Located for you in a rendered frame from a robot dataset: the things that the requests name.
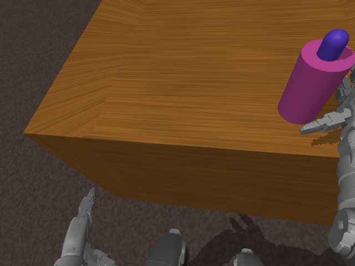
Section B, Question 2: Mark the bottle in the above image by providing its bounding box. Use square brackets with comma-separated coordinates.
[278, 29, 355, 125]

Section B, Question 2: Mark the right robot arm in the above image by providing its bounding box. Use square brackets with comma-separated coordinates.
[328, 121, 355, 266]

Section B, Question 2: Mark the left robot arm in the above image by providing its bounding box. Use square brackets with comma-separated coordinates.
[53, 255, 85, 266]

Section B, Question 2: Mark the right robot hand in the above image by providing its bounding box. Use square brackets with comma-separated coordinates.
[300, 63, 355, 134]

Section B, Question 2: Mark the left robot hand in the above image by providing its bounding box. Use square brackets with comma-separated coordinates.
[61, 187, 120, 266]

